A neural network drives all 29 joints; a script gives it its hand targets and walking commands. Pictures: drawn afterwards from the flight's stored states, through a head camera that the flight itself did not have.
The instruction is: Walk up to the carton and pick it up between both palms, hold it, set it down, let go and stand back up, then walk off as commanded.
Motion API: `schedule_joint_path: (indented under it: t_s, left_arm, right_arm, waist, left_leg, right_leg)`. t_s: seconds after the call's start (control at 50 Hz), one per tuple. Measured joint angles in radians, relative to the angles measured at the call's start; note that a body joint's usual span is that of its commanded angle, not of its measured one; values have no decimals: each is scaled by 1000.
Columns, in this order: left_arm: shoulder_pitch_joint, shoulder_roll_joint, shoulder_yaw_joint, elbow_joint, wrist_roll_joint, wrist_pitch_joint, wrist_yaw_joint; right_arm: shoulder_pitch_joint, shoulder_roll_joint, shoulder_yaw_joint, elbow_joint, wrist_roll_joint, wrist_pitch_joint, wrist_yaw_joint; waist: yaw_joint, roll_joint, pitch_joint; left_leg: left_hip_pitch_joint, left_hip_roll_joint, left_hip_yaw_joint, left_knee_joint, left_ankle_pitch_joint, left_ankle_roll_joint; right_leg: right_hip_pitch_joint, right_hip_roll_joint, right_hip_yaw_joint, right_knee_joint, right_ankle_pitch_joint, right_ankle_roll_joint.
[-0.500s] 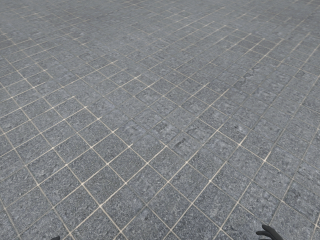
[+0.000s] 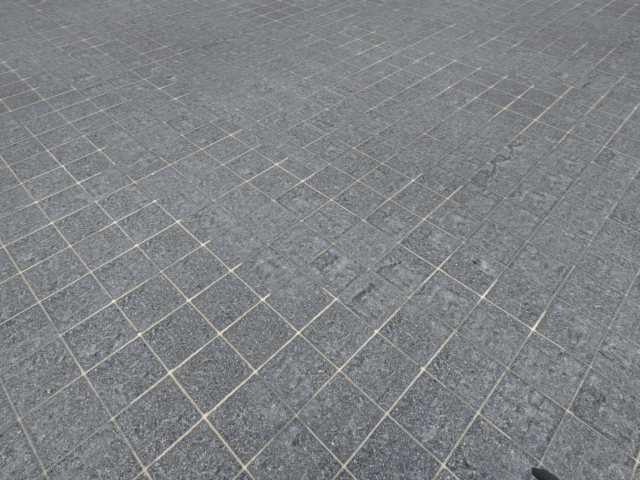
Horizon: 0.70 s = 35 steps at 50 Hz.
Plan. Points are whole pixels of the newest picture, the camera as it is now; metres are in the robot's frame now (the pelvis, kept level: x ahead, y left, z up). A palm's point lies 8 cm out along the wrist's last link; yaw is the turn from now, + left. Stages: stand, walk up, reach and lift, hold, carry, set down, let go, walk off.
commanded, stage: stand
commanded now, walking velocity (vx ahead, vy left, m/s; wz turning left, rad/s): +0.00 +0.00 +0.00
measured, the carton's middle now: out of the picture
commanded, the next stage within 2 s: walk up in 0.26 s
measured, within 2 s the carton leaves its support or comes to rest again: neither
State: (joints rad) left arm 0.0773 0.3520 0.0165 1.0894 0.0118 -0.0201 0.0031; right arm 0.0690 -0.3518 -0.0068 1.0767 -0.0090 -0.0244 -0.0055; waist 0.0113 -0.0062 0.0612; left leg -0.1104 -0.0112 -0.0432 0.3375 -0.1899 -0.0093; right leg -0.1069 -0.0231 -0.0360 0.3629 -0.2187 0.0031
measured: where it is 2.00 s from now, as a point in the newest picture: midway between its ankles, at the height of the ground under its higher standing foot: outside the picture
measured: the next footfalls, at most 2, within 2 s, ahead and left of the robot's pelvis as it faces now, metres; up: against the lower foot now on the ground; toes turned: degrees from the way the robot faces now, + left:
right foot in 0.84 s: -0.04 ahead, -0.17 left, +0.00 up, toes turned -13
left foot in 1.14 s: -0.03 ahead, -0.02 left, +0.00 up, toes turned -24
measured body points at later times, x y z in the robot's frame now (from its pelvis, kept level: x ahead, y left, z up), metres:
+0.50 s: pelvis +0.00 +0.00 +0.00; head +0.02 +0.00 +0.45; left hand +0.09 +0.30 -0.13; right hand +0.10 -0.31 -0.12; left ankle +0.00 +0.13 -0.75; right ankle -0.01 -0.12 -0.75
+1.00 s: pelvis -0.09 -0.05 -0.03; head -0.03 -0.08 +0.41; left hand +0.09 +0.23 -0.13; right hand -0.04 -0.40 -0.14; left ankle -0.05 +0.07 -0.69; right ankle -0.08 -0.17 -0.75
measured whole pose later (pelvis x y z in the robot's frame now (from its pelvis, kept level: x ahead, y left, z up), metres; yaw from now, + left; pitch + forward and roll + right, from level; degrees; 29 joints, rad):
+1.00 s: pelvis -0.09 -0.05 -0.03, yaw -17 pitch -2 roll +0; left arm 0.17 0.38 0.07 0.76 0.04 0.09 -0.08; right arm 0.08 -0.45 -0.06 0.83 0.01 0.03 -0.03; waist 0.05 0.04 0.20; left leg -0.48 0.02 0.00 1.10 -0.51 0.01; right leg -0.36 0.06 0.06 0.68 -0.28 -0.03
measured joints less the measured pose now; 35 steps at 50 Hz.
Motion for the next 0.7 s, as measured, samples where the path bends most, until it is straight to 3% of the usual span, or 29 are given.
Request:
schedule_joint_path:
  t_s: [0.48,0.62,0.7]
  left_arm:
    - [4,6,8,-3,1,14,-10]
    - [4,63,41,-186,18,85,-46]
    - [-10,83,50,-255,32,111,-48]
  right_arm:
    - [15,-6,-4,-6,2,6,0]
    - [-11,-45,-38,-168,16,38,-14]
    - [-4,-54,-39,-223,1,36,-19]
  waist:
    - [3,-1,3]
    - [7,-10,77]
    - [8,-40,112]
  left_leg:
    - [-9,6,7,0,5,-4]
    - [-180,32,56,275,-111,-1]
    - [-213,47,101,316,-115,9]
  right_leg:
    - [-15,6,6,6,5,-6]
    - [-205,35,56,270,-71,-31]
    - [-361,49,88,635,-257,-32]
